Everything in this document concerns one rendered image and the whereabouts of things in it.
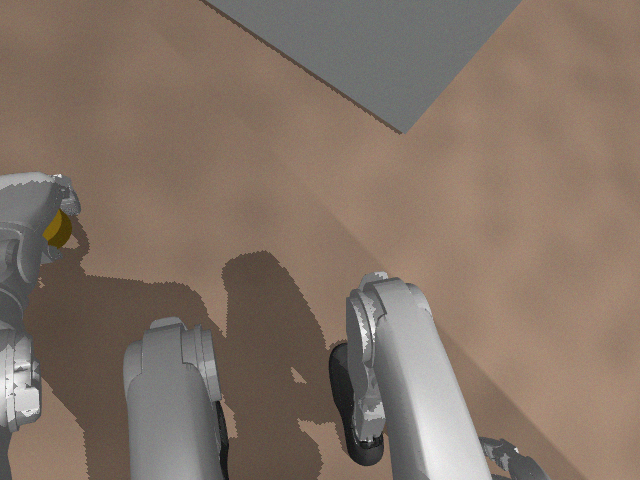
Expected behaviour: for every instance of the left robot hand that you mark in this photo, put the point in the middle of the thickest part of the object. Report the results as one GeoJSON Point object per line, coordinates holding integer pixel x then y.
{"type": "Point", "coordinates": [32, 200]}

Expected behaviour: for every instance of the right robot hand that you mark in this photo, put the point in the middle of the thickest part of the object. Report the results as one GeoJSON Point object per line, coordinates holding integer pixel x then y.
{"type": "Point", "coordinates": [508, 458]}

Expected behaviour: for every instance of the tin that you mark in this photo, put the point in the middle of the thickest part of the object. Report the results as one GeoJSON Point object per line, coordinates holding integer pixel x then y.
{"type": "Point", "coordinates": [59, 230]}

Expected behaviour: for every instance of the right robot foot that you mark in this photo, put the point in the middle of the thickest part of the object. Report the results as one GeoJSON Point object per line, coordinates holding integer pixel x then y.
{"type": "Point", "coordinates": [362, 452]}

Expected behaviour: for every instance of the left robot arm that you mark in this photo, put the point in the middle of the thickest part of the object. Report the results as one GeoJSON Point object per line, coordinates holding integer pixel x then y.
{"type": "Point", "coordinates": [20, 373]}

